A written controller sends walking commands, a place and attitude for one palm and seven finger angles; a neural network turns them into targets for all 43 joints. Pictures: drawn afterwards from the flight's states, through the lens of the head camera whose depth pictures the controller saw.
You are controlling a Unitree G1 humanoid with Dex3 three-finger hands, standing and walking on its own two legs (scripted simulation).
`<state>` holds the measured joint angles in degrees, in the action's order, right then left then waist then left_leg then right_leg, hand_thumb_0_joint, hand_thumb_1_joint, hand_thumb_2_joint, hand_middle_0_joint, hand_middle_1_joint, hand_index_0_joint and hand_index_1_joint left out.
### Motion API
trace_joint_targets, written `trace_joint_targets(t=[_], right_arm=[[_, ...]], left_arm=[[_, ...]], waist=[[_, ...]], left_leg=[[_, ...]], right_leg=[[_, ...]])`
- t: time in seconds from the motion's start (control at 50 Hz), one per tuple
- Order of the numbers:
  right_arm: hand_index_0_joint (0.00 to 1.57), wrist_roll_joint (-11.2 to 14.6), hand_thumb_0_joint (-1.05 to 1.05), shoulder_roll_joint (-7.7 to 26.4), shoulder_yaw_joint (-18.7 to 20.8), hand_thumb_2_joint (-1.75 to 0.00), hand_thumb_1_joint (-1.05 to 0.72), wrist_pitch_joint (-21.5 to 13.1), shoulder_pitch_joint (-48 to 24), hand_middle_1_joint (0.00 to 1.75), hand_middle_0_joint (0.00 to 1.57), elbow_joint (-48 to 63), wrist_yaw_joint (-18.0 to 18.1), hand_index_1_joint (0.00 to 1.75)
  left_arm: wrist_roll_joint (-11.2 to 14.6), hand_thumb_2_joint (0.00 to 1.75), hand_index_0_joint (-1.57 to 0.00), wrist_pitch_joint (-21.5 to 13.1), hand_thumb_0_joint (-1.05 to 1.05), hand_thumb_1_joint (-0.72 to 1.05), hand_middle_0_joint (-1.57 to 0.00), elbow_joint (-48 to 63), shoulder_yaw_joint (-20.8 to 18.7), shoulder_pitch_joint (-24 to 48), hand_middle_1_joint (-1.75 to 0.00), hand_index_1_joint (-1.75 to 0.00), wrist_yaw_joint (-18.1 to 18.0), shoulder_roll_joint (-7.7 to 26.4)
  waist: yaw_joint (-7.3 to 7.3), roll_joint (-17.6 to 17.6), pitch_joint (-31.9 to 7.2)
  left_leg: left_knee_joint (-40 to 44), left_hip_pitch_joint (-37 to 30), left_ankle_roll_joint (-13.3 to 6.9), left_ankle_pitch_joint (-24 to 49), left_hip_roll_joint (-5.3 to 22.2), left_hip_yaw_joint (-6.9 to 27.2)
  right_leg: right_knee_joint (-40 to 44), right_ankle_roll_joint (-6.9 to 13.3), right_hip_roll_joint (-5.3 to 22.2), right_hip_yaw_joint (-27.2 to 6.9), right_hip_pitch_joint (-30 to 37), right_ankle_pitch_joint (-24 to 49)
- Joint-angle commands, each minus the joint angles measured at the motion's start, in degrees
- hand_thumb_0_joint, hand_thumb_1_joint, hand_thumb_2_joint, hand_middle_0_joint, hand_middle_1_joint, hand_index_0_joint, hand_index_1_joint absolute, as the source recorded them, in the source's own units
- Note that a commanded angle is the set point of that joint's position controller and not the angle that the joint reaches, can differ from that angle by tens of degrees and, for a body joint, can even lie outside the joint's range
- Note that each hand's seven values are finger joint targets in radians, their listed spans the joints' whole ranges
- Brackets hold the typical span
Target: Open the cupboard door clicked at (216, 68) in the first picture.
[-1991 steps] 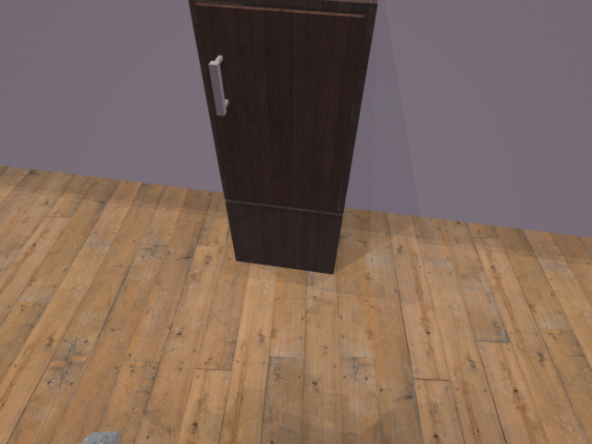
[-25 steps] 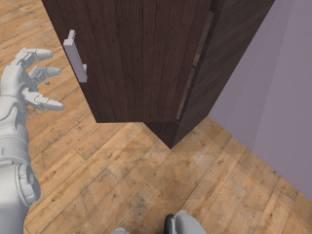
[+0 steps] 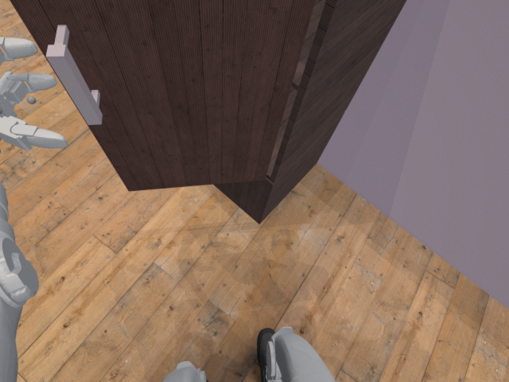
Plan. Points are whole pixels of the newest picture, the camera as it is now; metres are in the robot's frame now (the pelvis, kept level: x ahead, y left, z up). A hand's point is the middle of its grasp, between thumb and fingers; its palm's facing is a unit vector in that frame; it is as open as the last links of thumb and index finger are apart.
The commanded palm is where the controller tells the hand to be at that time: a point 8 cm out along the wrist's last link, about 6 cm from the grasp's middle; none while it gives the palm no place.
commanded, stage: move the hooked fingers beside the handle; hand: left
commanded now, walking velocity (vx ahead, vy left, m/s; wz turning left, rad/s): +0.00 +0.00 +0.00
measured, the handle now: (79, 79) +0.55 +0.20 +0.09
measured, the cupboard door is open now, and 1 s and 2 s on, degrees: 50 50 50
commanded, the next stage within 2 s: slide the fingers in behind the handle in 0.62 s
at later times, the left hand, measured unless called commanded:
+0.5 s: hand (38, 107) +0.50 +0.25 +0.09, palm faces +0.00 -1.00 +0.00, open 14.0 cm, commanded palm +0.47 +0.30 +0.09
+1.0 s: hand (50, 110) +0.49 +0.23 +0.09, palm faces -0.01 -1.00 -0.01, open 14.0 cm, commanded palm +0.47 +0.28 +0.09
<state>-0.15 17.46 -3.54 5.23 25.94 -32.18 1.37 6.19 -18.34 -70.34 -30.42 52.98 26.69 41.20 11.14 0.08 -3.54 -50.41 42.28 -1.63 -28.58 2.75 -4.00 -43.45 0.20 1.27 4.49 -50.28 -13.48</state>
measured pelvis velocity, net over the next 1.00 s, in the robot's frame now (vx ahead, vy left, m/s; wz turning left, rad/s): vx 0.00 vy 0.00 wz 0.02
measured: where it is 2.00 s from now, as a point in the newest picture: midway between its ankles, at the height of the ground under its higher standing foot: outside the picture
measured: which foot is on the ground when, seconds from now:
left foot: down 0.00-1.00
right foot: down 0.00-1.00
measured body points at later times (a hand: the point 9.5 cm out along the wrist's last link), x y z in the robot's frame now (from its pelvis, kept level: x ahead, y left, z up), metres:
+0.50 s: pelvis +0.01 +0.01 +0.00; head +0.13 +0.03 +0.43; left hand +0.49 +0.30 +0.09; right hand +0.04 -0.26 -0.11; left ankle -0.05 +0.09 -0.69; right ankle +0.06 -0.13 -0.69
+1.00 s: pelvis +0.00 +0.00 +0.00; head +0.13 +0.02 +0.43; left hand +0.49 +0.29 +0.09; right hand +0.01 -0.28 -0.10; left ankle -0.05 +0.09 -0.69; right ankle +0.06 -0.13 -0.69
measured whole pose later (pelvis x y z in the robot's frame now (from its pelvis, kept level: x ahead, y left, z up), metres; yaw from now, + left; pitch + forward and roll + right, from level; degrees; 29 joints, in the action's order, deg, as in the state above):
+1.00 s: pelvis +0.00 +0.00 +0.00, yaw +1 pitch +19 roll -2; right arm -0.3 17.2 -2.7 4.9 24.1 -32.7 1.2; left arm 6.9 -19.3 -66.4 -25.5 51.1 23.2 34.7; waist 9.7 0.2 -4.1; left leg -51.3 41.9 -1.4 -28.8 2.4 -2.6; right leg -44.3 0.4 1.7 5.6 -49.4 -14.2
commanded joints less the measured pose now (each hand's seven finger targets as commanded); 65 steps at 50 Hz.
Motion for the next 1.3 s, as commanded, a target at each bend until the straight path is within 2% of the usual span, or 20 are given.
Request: trace_joint_targets(t=[0.0,0.08,0.14,0.16,0.2,0.3,0.34,0.42,0.54,0.58,0.66,0.72,0.78,0.86,0.9,0.96,1.04,1.1,1.16,1.28], right_arm=[[0.20,-0.23,0.00,10.80,4.53,-0.90,-0.90,-0.45,8.95,0.30,0.20,3.52,0.62,0.30],[0.20,-0.29,0.00,10.41,5.00,-0.90,-0.90,-0.12,8.96,0.30,0.20,3.14,0.38,0.30],[0.20,-0.12,0.00,10.16,4.91,-0.90,-0.90,-0.04,8.43,0.30,0.20,2.48,0.39,0.30],[0.20,-0.15,0.00,10.02,4.78,-0.90,-0.90,-0.19,8.27,0.30,0.20,2.58,0.62,0.30],[0.20,-0.36,0.00,10.16,4.83,-0.90,-0.90,-0.16,8.81,0.30,0.20,1.42,0.71,0.30],[0.20,-0.66,0.00,9.44,4.98,-0.90,-0.90,-0.64,8.43,0.30,0.20,1.57,0.37,0.30],[0.20,-0.60,0.00,9.50,4.88,-0.90,-0.90,-0.56,8.14,0.30,0.20,1.61,0.11,0.30],[0.20,-0.55,0.00,9.38,4.76,-0.90,-0.90,-0.26,7.66,0.30,0.20,2.79,-0.03,0.30],[0.20,-0.19,0.00,9.60,4.42,-0.90,-0.90,-0.28,6.70,0.30,0.20,3.72,0.25,0.30],[0.20,-0.24,0.00,9.54,4.34,-0.90,-0.90,-0.44,6.61,0.30,0.20,3.50,0.58,0.30],[0.20,-0.16,0.00,9.42,4.55,-0.90,-0.90,-0.77,6.92,0.30,0.20,2.71,0.73,0.30],[0.20,-0.01,0.00,9.92,4.32,-0.90,-0.90,-0.88,6.95,0.30,0.20,1.96,0.92,0.30],[0.20,-0.31,0.00,9.73,4.48,-0.90,-0.90,-1.16,7.22,0.30,0.20,2.07,0.83,0.30],[0.20,-0.26,0.00,9.76,4.37,-0.90,-0.90,-1.44,7.41,0.30,0.20,2.02,0.76,0.30],[0.20,-0.32,0.00,9.83,4.34,-0.90,-0.90,-1.35,7.49,0.30,0.20,2.02,0.78,0.30],[0.20,-0.52,0.00,9.20,4.77,-0.90,-0.90,-1.64,7.63,0.30,0.20,2.64,0.43,0.30],[0.20,-0.40,0.00,9.41,4.84,-0.90,-0.90,-1.52,7.34,0.30,0.20,2.55,0.08,0.30],[0.20,-0.40,0.00,8.87,4.68,-0.90,-0.90,-1.43,7.12,0.30,0.20,2.58,0.02,0.30],[0.20,-0.47,0.00,9.06,4.88,-0.90,-0.90,-1.65,7.29,0.30,0.20,2.94,-0.01,0.30],[0.20,-0.54,0.00,8.44,4.90,-0.90,-0.90,-2.25,7.02,0.30,0.20,1.86,-0.20,0.30]], left_arm=[[2.28,0.30,-0.30,-4.10,0.00,-0.50,-0.30,14.29,-3.12,19.17,-1.20,-1.20,0.10,18.90],[3.23,0.30,-0.30,-5.04,0.00,-0.50,-0.30,19.09,-1.81,19.84,-1.20,-1.20,0.56,16.28],[3.65,0.30,-0.30,-3.95,0.00,-0.50,-0.30,16.81,0.93,19.32,-1.20,-1.20,0.53,12.28],[3.69,0.30,-0.30,-4.12,0.00,-0.50,-0.30,18.41,2.38,21.53,-1.20,-1.20,0.53,10.75],[3.01,0.30,-0.30,-3.48,0.00,-0.50,-0.30,16.10,1.26,21.73,-1.20,-1.20,-0.36,12.50],[3.06,0.30,-0.30,-4.47,0.00,-0.50,-0.30,18.78,3.51,22.16,-1.20,-1.20,-1.96,8.25],[2.95,0.30,-0.30,-4.07,0.00,-0.50,-0.30,16.24,3.26,20.71,-1.20,-1.20,-2.67,7.98],[1.86,0.30,-0.30,-3.93,0.00,-0.50,-0.30,16.49,0.81,18.32,-1.20,-1.20,-3.66,11.19],[1.86,0.30,-0.30,-4.72,0.00,-0.50,-0.30,15.83,-0.33,19.82,-1.20,-1.20,-3.38,13.67],[1.90,0.30,-0.30,-5.65,0.00,-0.50,-0.30,18.14,-0.34,22.53,-1.20,-1.20,-2.66,14.61],[3.45,0.30,-0.30,-5.34,0.00,-0.50,-0.30,16.97,2.66,21.25,-1.20,-1.20,-1.24,9.72],[3.50,0.30,-0.30,-3.71,0.00,-0.50,-0.30,13.21,1.98,20.82,-1.20,-1.20,-0.90,10.87],[2.66,0.30,-0.30,-4.45,0.00,-0.50,-0.30,17.33,2.44,23.13,-1.20,-1.20,-1.49,11.10],[3.29,0.30,-0.30,-4.54,0.00,-0.50,-0.30,14.82,3.55,23.22,-1.20,-1.20,-2.69,8.59],[2.08,0.30,-0.30,-4.78,0.00,-0.50,-0.30,15.57,2.20,23.47,-1.20,-1.20,-3.36,11.40],[1.71,0.30,-0.30,-5.84,0.00,-0.50,-0.30,19.27,3.98,22.72,-1.20,-1.20,-4.45,8.05],[2.29,0.30,-0.30,-5.34,0.00,-0.50,-0.30,17.45,2.48,20.79,-1.20,-1.20,-5.89,8.18],[1.16,0.30,-0.30,-5.19,0.00,-0.50,-0.30,17.47,3.99,20.68,-1.20,-1.20,-6.85,6.66],[1.66,0.30,-0.30,-5.83,0.00,-0.50,-0.30,18.75,3.79,20.73,-1.20,-1.20,-7.77,5.92],[1.45,0.30,-0.30,-6.60,0.00,-0.50,-0.30,18.30,6.00,22.24,-1.20,-1.20,-8.50,2.58]], waist=[[-2.87,7.98,-28.50],[-2.95,12.77,-30.98],[-1.73,8.91,-26.62],[-1.53,12.19,-26.49],[-1.39,10.68,-26.08],[-1.78,13.18,-29.09],[-1.77,8.96,-27.13],[-3.33,7.98,-27.49],[-2.88,5.26,-26.54],[-2.96,9.47,-29.07],[-1.69,8.75,-27.96],[-1.42,5.68,-24.81],[-2.12,10.88,-28.51],[-0.88,6.26,-24.55],[-1.75,7.54,-26.68],[-2.28,12.50,-29.68],[-2.63,5.99,-27.73],[-2.64,9.05,-26.62],[-2.48,5.84,-27.40],[-2.13,7.83,-27.23]], left_leg=[[6.45,-5.64,0.75,29.70,-1.38,4.65],[5.81,-12.21,1.93,36.86,-0.82,5.58],[6.12,-10.55,1.40,34.10,-0.81,5.62],[6.06,-12.37,1.91,35.95,-0.78,5.97],[5.73,-12.44,2.33,35.94,-0.62,6.47],[4.83,-16.56,3.61,42.89,-0.25,7.17],[5.12,-13.37,3.17,40.22,-0.31,7.10],[5.37,-9.59,2.24,38.25,-0.83,6.08],[5.95,-4.53,0.93,28.50,-1.56,4.85],[5.73,-6.81,1.37,30.75,-1.59,5.22],[5.49,-9.44,1.49,32.79,-1.17,5.52],[6.26,-4.78,0.87,25.94,-1.56,5.14],[6.21,-8.27,1.39,28.51,-1.63,5.54],[6.58,-5.28,0.88,24.84,-1.71,5.51],[6.62,-4.94,0.86,24.33,-1.84,5.43],[6.15,-10.51,1.69,31.07,-1.55,5.75],[6.80,-6.42,1.03,27.12,-1.59,5.25],[7.05,-6.94,1.27,27.78,-1.67,5.03],[7.14,-7.45,1.07,28.10,-1.52,5.29],[7.15,-8.45,1.45,27.97,-1.64,5.12]], right_leg=[[-0.40,1.45,-2.67,-3.38,27.51,19.85],[-0.53,1.60,-3.06,-2.66,24.14,19.66],[0.18,1.20,-3.13,-2.30,23.07,18.37],[-0.08,1.51,-3.15,-1.98,21.19,17.75],[-0.08,1.35,-3.14,-1.70,20.18,16.79],[-0.93,1.54,-3.14,-1.25,19.31,18.86],[-0.88,1.41,-3.12,-1.19,20.69,18.66],[-1.43,1.52,-2.62,-2.08,24.76,21.21],[-1.16,1.30,-2.52,-3.17,28.07,19.87],[-1.64,1.53,-2.45,-3.29,27.73,20.20],[-0.80,1.45,-2.82,-2.58,24.76,19.17],[-0.20,1.22,-2.55,-2.77,25.56,17.33],[-0.55,1.57,-2.51,-2.71,24.76,16.85],[-0.01,1.54,-2.65,-2.52,24.61,15.65],[-0.35,1.51,-2.43,-2.94,25.77,15.59],[-0.80,1.80,-2.60,-2.41,23.70,16.72],[-0.18,1.40,-2.58,-2.73,26.72,17.28],[-0.35,1.46,-2.43,-2.64,25.49,17.05],[-0.36,1.45,-2.60,-2.51,26.41,17.48],[-0.28,1.33,-2.39,-2.69,25.37,17.20]])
